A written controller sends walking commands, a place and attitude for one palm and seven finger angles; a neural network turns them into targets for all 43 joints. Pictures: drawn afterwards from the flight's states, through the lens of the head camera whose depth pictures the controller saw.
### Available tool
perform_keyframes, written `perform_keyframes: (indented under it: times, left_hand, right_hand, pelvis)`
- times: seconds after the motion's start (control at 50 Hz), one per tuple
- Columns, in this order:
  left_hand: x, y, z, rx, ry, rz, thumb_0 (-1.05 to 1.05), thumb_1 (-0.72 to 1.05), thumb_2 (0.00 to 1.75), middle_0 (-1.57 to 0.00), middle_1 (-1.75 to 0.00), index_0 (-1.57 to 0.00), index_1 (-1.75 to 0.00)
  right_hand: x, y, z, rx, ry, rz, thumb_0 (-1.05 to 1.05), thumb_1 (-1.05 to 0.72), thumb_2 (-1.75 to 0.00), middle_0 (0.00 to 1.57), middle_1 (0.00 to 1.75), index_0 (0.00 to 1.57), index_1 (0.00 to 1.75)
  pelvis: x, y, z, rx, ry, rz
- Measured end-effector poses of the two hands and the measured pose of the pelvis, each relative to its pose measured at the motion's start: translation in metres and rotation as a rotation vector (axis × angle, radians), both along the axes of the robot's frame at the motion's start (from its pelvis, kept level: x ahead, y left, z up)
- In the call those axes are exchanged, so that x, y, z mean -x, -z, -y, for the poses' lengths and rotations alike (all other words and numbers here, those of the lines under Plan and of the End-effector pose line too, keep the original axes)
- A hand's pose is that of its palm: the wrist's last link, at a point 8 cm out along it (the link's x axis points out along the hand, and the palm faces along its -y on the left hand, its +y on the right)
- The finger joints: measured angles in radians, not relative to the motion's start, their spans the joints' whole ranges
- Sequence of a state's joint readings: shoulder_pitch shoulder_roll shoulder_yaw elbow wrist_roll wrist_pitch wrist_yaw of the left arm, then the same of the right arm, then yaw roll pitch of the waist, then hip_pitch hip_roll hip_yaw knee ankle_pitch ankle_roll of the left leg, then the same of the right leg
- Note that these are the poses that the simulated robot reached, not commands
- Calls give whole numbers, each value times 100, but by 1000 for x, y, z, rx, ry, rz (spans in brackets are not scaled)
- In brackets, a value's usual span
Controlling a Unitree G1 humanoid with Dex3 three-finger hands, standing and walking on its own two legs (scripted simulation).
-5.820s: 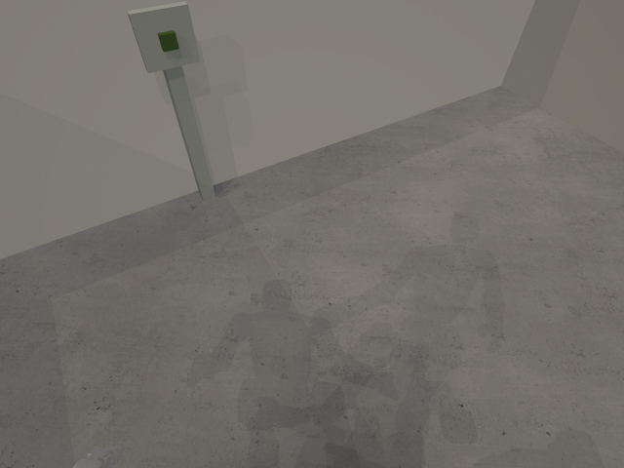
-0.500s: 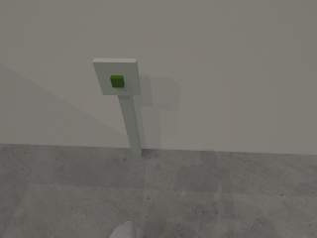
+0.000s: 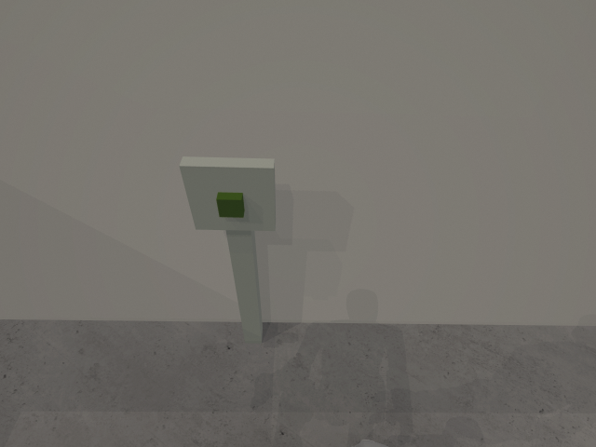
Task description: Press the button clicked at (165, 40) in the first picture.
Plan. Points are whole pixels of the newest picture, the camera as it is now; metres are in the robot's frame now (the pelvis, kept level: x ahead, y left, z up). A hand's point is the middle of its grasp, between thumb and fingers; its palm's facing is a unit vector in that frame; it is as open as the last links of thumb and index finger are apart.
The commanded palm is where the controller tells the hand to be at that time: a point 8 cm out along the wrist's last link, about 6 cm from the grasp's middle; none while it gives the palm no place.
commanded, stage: come to a stop and stand still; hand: left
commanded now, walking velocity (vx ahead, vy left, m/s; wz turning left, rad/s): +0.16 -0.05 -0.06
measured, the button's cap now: (231, 203) +0.58 +0.17 -0.04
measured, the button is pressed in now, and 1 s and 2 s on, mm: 0 0 0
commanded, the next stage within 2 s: look again from close up in 1.40 s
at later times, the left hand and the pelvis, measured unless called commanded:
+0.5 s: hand out of the picture +0.11 +0.17 -0.19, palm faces +0.05 -0.98 -0.20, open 7.3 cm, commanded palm none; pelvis +0.03 -0.01 -0.02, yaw +0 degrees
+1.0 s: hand out of the picture +0.00 +0.14 -0.18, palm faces +0.00 -0.98 -0.20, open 7.4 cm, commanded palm none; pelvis +0.02 -0.02 -0.01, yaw -1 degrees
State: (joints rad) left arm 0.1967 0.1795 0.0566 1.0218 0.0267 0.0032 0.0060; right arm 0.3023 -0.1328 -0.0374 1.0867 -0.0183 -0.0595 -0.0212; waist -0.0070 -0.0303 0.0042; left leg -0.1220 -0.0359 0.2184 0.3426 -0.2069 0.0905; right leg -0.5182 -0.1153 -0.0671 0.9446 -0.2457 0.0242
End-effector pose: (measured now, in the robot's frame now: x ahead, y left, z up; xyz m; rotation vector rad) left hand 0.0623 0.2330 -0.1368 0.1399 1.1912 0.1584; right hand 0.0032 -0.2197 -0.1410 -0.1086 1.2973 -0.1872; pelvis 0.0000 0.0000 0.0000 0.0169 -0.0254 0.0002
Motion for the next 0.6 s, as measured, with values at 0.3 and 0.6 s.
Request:
perform_keyframes:
  times: [0.3, 0.6]
  left_hand:
    - [-86, 9, 54, -1, 69, -19, 0, 92, 90, -20, -30, -20, -30]
    - [-14, 17, -4, -9, -25, -131, 0, 92, 90, -20, -30, -20, -30]
  right_hand:
    - [25, 20, -4, -95, 124, -288, 1, -90, -89, 20, 30, 20, 30]
    - [-62, 0, 11, 54, -11, 5, 0, -91, -89, 20, 30, 19, 30]
  pelvis:
    - [-61, 11, 29, 18, -1, -19]
    - [-34, 7, -1, 19, 4, -8]
